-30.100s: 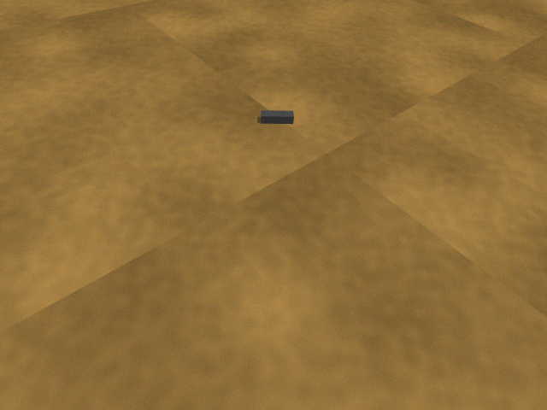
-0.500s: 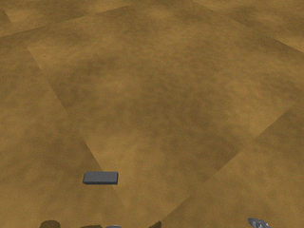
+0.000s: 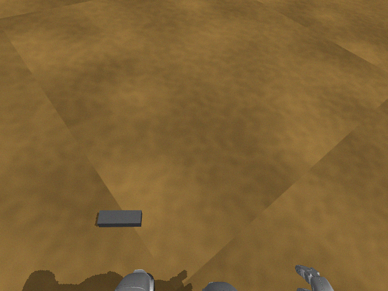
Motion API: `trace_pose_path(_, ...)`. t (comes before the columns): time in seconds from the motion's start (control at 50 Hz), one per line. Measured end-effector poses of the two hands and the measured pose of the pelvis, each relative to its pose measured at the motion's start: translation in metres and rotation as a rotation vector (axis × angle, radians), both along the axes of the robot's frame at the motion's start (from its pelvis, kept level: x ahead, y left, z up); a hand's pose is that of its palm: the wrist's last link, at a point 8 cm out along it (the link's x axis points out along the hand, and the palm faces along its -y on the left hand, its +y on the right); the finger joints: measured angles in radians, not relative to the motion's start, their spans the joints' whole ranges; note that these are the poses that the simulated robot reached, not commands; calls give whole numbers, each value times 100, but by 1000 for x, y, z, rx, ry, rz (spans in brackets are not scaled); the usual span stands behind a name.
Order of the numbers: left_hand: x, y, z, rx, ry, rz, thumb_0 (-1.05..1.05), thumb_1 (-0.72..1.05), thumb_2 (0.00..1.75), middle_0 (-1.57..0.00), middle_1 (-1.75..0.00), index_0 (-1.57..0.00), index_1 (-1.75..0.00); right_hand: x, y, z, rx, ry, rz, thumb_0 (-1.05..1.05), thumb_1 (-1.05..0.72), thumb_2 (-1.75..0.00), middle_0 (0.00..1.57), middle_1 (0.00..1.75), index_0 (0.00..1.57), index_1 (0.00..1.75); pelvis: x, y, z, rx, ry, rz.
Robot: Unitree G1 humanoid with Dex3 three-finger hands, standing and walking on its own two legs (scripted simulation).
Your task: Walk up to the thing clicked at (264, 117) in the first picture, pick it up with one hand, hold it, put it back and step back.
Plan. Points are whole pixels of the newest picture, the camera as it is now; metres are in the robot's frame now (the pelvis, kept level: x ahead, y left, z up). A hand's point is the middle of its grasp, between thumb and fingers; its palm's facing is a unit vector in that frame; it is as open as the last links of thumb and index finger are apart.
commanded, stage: walk up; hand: left
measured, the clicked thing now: (120, 218) +0.51 +0.28 -0.72
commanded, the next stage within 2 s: none
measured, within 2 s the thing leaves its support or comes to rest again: neither
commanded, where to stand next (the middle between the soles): +0.14 +0.03 m, yaw +3 degrees
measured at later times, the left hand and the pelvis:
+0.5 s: hand out of the picture -0.03 +0.24 -0.11, palm faces +0.09 -0.91 -0.40, open 7.4 cm; pelvis +0.00 -0.03 +0.02, yaw +4 degrees
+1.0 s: hand out of the picture +0.08 +0.25 -0.14, palm faces +0.05 -0.90 -0.43, open 7.4 cm; pelvis +0.02 -0.04 -0.01, yaw +4 degrees
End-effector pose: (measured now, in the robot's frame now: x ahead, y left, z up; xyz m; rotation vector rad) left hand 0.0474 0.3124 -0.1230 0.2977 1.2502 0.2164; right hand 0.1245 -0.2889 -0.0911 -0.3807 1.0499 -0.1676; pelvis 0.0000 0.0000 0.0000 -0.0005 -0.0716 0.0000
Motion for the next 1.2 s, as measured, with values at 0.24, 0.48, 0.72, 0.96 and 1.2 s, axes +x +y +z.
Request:
trace_pose_path(0.24,-84,-24,31,81,94,61,0,90,90,-21,-30,-21,-30,-42,-63,-2,-12,51,-58,1,-90,-89,21,30,21,30,-23,-36,9,44,31,-24)
trace_pose_path(0.48,-88,-30,53,69,30,116,0,90,90,-21,-30,-21,-30,-58,-58,-3,16,233,38,1,-90,-89,21,30,20,30,-1,-35,23,16,48,63)
trace_pose_path(0.72,-26,-8,16,13,22,108,1,90,90,-21,-30,-20,-30,48,-6,11,-2,-41,94,1,-90,-89,21,30,21,30,35,-5,8,12,8,83)
trace_pose_path(0.96,33,-21,17,78,-72,44,0,90,90,-21,-30,-21,-30,67,-31,-13,21,-31,70,0,-90,-89,21,30,21,30,28,-31,-7,-4,23,62)
trace_pose_path(1.2,-7,-16,43,173,-49,15,0,90,90,-21,-30,-21,-30,-8,-48,-39,41,144,29,0,-90,-89,20,30,20,30,-7,-32,-2,24,65,86)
